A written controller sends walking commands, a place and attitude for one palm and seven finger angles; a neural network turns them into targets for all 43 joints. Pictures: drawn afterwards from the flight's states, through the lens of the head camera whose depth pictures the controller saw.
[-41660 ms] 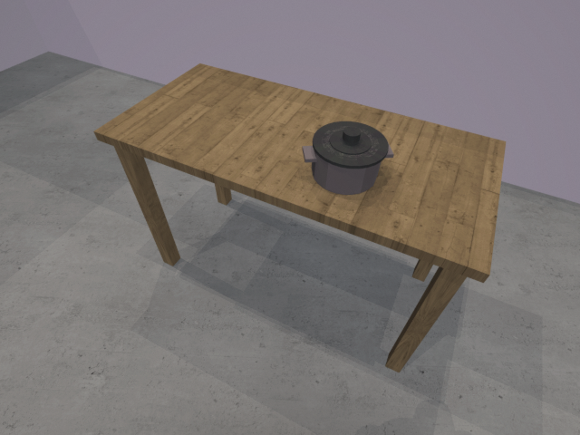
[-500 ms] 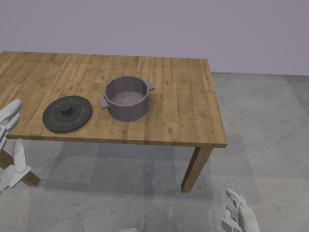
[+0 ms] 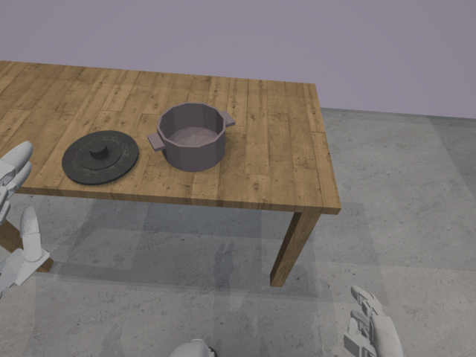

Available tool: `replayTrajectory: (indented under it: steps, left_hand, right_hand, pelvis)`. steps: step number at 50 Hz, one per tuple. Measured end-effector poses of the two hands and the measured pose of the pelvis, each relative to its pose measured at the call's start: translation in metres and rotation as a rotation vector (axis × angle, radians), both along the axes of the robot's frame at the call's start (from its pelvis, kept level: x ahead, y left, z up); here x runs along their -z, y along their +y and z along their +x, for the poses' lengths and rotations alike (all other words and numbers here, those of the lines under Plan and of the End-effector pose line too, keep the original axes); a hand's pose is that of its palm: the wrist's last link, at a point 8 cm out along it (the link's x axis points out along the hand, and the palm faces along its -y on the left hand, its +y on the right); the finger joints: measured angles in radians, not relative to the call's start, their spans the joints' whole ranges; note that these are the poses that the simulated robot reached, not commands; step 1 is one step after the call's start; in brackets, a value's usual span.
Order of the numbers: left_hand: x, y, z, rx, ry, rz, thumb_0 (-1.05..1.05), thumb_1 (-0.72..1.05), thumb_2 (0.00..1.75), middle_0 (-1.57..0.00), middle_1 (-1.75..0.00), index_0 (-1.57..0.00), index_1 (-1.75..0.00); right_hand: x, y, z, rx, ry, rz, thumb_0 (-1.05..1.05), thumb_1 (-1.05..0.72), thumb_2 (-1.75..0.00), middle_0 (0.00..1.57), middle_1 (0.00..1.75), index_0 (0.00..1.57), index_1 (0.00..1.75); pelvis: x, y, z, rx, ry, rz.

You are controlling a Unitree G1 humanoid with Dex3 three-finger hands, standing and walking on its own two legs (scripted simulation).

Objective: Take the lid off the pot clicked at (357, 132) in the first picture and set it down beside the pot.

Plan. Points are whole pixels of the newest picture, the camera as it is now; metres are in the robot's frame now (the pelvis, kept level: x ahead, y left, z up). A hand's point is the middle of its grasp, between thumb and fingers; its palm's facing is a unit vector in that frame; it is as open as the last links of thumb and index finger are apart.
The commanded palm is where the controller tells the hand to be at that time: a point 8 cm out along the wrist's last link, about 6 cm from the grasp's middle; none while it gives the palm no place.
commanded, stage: step back with the hand held close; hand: left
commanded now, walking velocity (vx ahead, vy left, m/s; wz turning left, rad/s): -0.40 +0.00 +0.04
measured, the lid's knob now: (98, 149) +0.56 +0.37 -0.05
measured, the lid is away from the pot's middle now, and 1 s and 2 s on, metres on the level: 0.23 0.23 0.23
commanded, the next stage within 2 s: stop stepping back and stand still in 0.66 s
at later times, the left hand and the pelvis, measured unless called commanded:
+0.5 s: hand (26, 297) +0.15 +0.22 +0.19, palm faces +0.24 -0.86 -0.45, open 7.4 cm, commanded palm +0.08 +0.28 +0.19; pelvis -0.05 +0.00 +0.00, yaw -2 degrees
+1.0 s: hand out of the picture +0.03 +0.21 +0.18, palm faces +0.20 -0.80 -0.57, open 7.4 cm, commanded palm -0.02 +0.28 +0.19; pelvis -0.16 +0.00 -0.01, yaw -3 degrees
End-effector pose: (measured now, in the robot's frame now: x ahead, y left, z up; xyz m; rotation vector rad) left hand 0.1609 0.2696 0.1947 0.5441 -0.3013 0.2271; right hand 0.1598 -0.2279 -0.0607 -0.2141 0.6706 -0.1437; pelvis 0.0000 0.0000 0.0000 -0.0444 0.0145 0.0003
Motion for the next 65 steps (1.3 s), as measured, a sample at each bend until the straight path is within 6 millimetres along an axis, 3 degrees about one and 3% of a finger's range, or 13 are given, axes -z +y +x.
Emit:
replayTrajectory:
  steps: [4, 9, 16, 21, 26, 31, 34, 40, 45, 48, 52, 60, 65]
  left_hand:
    - [0.002, -0.005, -0.006, 0.011, -0.013, -0.023, 0.01, 0.89, 0.9, -0.22, -0.31, -0.22, -0.31]
    - [0.007, 0.003, -0.01, 0.026, -0.057, -0.05, 0.01, 0.89, 0.9, -0.22, -0.31, -0.22, -0.31]
    - [0.001, 0.017, -0.015, 0.012, -0.061, -0.042, 0.01, 0.89, 0.9, -0.22, -0.31, -0.22, -0.31]
    - [-0.008, 0.006, -0.028, 0.043, -0.054, -0.035, 0.01, 0.89, 0.9, -0.21, -0.31, -0.21, -0.31]
    - [-0.008, -0.01, -0.047, 0.104, -0.063, -0.014, 0.01, 0.89, 0.9, -0.21, -0.31, -0.21, -0.31]
    - [0.001, -0.003, -0.056, 0.102, -0.104, -0.071, 0.01, 0.89, 0.9, -0.22, -0.31, -0.22, -0.31]
    - [0.01, 0.009, -0.058, 0.094, -0.127, -0.084, 0.01, 0.89, 0.9, -0.22, -0.31, -0.22, -0.31]
    - [0.021, 0.007, -0.069, 0.094, 0.012, -0.101, 0.01, 0.89, 0.9, -0.21, -0.31, -0.21, -0.31]
    - [0.004, -0.005, -0.113, 0.106, 0.071, -0.003, 0.02, 0.89, 0.9, -0.21, -0.31, -0.21, -0.31]
    - [-0.008, -0.015, -0.145, 0.107, 0.057, 0.107, 0.01, 0.89, 0.9, -0.21, -0.31, -0.21, -0.31]
    - [-0.013, -0.01, -0.173, 0.064, -0.004, 0.067, 0.01, 0.89, 0.9, -0.22, -0.31, -0.22, -0.31]
    - [0.019, 0.015, -0.178, -0.034, -0.008, -0.09, 0.01, 0.89, 0.9, -0.21, -0.31, -0.21, -0.31]
    - [0.01, 0.004, -0.184, 0.019, 0.021, -0.056, 0.01, 0.89, 0.9, -0.21, -0.31, -0.21, -0.31]
  right_hand:
    - [0.001, -0.004, -0.006, 0.005, 0.023, -0.01, 0.01, -0.9, -0.9, 0.21, 0.3, 0.2, 0.3]
    - [0.004, -0.007, -0.017, 0.04, 0.047, -0.037, 0.01, -0.9, -0.9, 0.21, 0.3, 0.2, 0.3]
    - [-0.006, 0.006, -0.033, 0.033, 0.013, -0.033, 0.01, -0.9, -0.9, 0.2, 0.3, 0.2, 0.3]
    - [-0.008, 0.013, -0.048, 0.003, -0.005, 0.006, 0.01, -0.9, -0.9, 0.21, 0.3, 0.2, 0.3]
    - [0.001, 0.006, -0.069, 0.025, 0.008, 0.021, 0.01, -0.9, -0.9, 0.21, 0.3, 0.2, 0.3]
    - [0.001, -0.005, -0.091, 0.098, 0.046, -0.018, 0.01, -0.9, -0.9, 0.21, 0.3, 0.2, 0.3]
    - [0.002, -0.005, -0.1, 0.118, 0.03, -0.047, 0.01, -0.9, -0.9, 0.21, 0.3, 0.2, 0.3]
    - [-0.005, 0.005, -0.137, 0.084, 0.035, -0.006, 0.01, -0.9, -0.9, 0.2, 0.3, 0.2, 0.3]
    - [-0.006, 0.0, -0.173, 0.122, 0.017, 0.038, 0.01, -0.9, -0.9, 0.21, 0.3, 0.2, 0.3]
    - [0.008, -0.007, -0.189, 0.111, 0.017, 0.044, 0.01, -0.9, -0.9, 0.21, 0.3, 0.2, 0.3]
    - [0.023, -0.016, -0.212, 0.114, 0.102, 0.038, 0.01, -0.9, -0.9, 0.21, 0.3, 0.2, 0.3]
    - [0.007, -0.021, -0.227, 0.144, 0.038, -0.037, 0.02, -0.9, -0.9, 0.2, 0.3, 0.2, 0.3]
    - [-0.005, -0.006, -0.229, 0.134, -0.049, 0.006, 0.02, -0.9, -0.9, 0.2, 0.3, 0.19, 0.3]
  pelvis:
    - [0.0, -0.002, -0.003, -0.007, 0.006, 0.004]
    - [0.005, 0.005, -0.007, -0.016, -0.01, -0.012]
    - [0.0, 0.009, -0.023, 0.018, -0.001, -0.025]
    - [-0.005, 0.005, -0.038, 0.043, 0.014, -0.034]
    - [0.0, 0.001, -0.055, 0.028, -0.01, -0.03]
    - [0.003, 0.008, -0.063, 0.035, 0.007, 0.009]
    - [0.011, 0.014, -0.079, 0.031, 0.011, 0.018]
    - [-0.003, 0.014, -0.118, 0.048, 0.002, 0.006]
    - [-0.003, 0.006, -0.141, 0.073, 0.006, 0.007]
    - [0.006, 0.001, -0.153, 0.068, -0.009, 0.011]
    - [0.005, 0.002, -0.167, 0.05, -0.041, 0.007]
    - [0.006, 0.013, -0.185, 0.041, -0.003, 0.038]
    - [-0.002, 0.012, -0.194, 0.054, -0.032, 0.067]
